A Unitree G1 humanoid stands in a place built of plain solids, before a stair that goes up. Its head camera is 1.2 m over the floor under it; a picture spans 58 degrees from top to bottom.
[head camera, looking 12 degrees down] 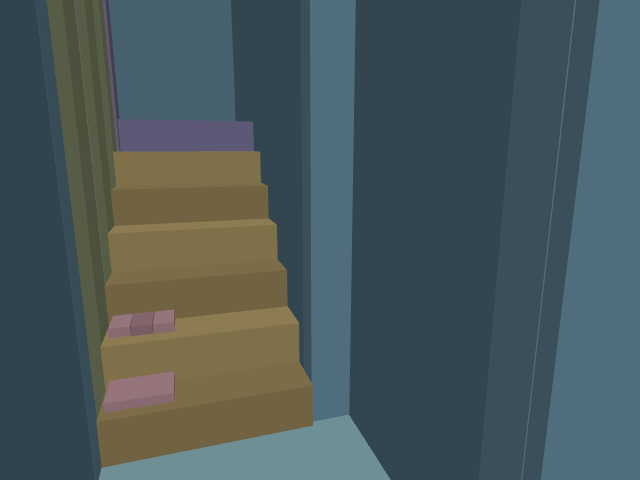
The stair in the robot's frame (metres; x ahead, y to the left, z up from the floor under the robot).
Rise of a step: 0.20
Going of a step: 0.23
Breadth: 0.85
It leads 18 degrees to the left of straight ahead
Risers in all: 7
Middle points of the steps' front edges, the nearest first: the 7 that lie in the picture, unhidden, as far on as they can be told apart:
1.57 0.43 0.20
1.79 0.50 0.39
2.01 0.57 0.59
2.22 0.64 0.79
2.44 0.71 0.98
2.66 0.78 1.18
2.88 0.85 1.38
